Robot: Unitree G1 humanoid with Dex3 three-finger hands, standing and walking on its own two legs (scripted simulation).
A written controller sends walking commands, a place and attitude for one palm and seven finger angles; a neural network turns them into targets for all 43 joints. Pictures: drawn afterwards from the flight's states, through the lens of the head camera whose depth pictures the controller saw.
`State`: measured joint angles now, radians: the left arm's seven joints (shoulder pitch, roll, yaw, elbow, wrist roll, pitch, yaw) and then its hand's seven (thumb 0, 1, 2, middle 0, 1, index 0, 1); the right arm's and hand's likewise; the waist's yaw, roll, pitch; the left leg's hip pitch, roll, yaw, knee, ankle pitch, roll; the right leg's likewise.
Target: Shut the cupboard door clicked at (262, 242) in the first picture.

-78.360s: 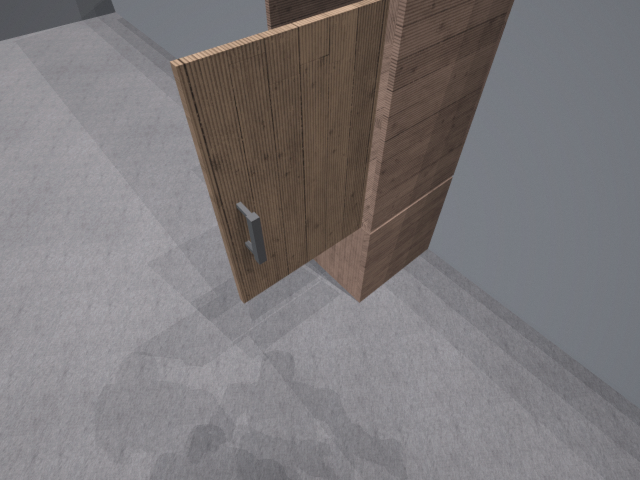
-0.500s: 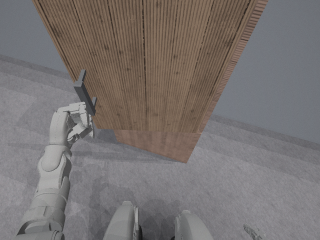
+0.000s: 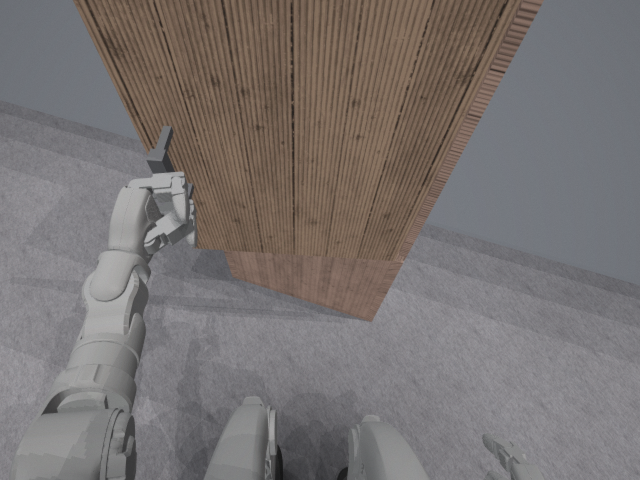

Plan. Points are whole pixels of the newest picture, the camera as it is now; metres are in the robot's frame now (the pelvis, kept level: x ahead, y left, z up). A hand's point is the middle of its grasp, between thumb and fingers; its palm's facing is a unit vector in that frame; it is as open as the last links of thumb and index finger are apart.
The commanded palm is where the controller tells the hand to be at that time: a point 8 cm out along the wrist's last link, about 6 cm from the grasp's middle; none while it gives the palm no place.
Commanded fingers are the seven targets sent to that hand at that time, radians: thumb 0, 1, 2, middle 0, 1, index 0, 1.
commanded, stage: push the door shut along its arc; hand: left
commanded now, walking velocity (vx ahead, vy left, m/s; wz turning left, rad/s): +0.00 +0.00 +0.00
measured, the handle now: (175, 177) +0.49 +0.21 +0.04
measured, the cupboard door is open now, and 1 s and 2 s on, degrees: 15 0 0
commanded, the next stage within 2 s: pull the fist back off the door in 1.02 s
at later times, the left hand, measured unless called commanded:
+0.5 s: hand (210, 183) +0.48 +0.16 +0.04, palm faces -0.20 -0.98 -0.04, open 3.1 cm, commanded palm +0.48 +0.19 +0.04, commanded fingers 0.00 0.90 0.90 -1.30 -1.50 -1.30 -1.50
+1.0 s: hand (226, 164) +0.51 +0.14 +0.04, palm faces -0.30 -0.95 -0.04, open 3.1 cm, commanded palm +0.54 +0.15 +0.04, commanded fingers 0.00 0.90 0.90 -1.30 -1.50 -1.30 -1.50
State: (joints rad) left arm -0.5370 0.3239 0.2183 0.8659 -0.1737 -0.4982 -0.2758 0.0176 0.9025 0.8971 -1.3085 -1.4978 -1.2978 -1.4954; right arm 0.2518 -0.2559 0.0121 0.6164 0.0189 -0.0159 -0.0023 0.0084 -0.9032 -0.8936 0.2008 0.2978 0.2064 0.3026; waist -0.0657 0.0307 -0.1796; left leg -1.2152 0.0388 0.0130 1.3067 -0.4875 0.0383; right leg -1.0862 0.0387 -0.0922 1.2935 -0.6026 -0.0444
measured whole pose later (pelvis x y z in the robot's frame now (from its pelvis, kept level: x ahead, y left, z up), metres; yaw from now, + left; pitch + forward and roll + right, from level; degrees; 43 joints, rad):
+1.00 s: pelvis -0.01 +0.01 -0.03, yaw -2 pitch +28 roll -6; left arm -1.05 0.51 0.23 1.23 -0.09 -0.40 -0.42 0.02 0.90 0.90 -1.29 -1.50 -1.30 -1.50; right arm 0.34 -0.27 0.04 0.68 0.01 -0.04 0.01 0.01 -0.90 -0.89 0.20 0.30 0.21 0.30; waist -0.18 0.05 -0.16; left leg -1.43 0.05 -0.02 1.42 -0.49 0.05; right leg -1.28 0.05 -0.12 1.38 -0.60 -0.04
